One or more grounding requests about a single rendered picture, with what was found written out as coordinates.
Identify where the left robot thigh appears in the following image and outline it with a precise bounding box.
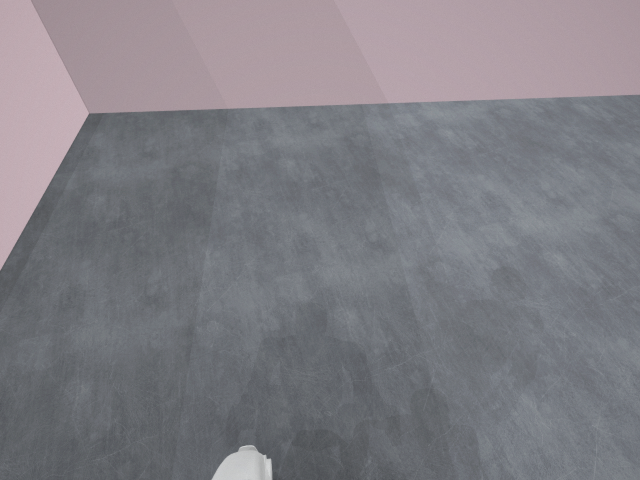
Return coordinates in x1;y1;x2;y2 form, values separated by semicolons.
212;450;272;480

